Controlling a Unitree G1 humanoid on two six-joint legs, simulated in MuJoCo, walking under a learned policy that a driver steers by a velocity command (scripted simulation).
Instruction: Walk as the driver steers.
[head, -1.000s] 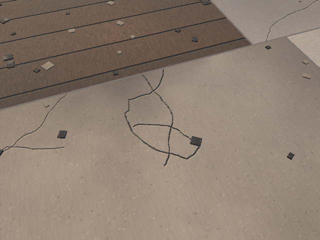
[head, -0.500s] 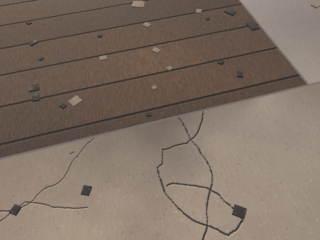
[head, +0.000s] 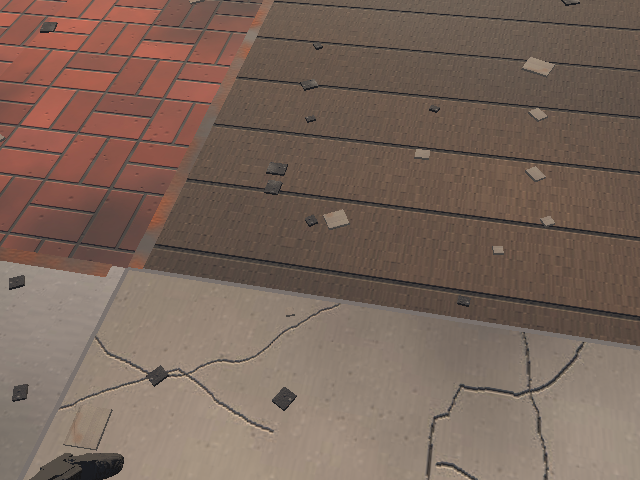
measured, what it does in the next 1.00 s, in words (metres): walks ahead, turning left: left foot, then right foot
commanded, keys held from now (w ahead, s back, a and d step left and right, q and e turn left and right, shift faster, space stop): q+shift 0.44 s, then w+q+shift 0.56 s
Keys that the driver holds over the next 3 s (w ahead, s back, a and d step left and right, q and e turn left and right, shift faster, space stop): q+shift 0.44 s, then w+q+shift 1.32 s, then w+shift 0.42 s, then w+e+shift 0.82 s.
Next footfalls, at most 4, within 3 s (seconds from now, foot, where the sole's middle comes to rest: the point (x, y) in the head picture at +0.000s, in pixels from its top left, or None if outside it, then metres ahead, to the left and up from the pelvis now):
0.38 left None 0.01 0.15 -0.77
0.84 right None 0.28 0.07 -0.77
1.32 left None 0.32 0.51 -0.77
1.70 right None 0.54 0.93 -0.77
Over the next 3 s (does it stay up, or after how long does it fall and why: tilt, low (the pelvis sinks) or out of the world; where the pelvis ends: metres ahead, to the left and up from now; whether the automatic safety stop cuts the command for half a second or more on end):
stays up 0.08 1.93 -0.03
